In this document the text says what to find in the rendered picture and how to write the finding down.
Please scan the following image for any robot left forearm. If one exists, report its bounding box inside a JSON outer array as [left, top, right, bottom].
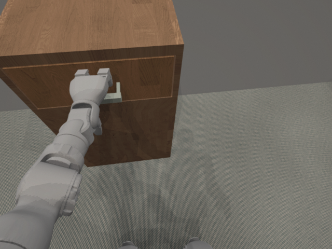
[[16, 100, 100, 205]]

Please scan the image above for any handle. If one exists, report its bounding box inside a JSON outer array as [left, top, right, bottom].
[[101, 82, 122, 104]]

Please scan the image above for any drawer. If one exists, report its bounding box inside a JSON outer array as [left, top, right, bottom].
[[3, 56, 174, 108]]

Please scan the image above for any left robot upper arm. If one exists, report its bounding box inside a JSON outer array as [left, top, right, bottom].
[[0, 162, 82, 249]]

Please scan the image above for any left robot shin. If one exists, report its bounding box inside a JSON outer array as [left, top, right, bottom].
[[122, 241, 134, 246]]

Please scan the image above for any cabinet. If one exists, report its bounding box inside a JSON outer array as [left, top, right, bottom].
[[0, 0, 184, 167]]

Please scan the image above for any right robot shin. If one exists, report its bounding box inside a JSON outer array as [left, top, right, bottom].
[[188, 238, 199, 243]]

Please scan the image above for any robot shin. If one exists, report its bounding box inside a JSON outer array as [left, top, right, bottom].
[[122, 241, 134, 246], [188, 238, 199, 243]]

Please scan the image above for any robot left hand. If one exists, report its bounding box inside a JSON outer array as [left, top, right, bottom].
[[70, 68, 113, 135]]

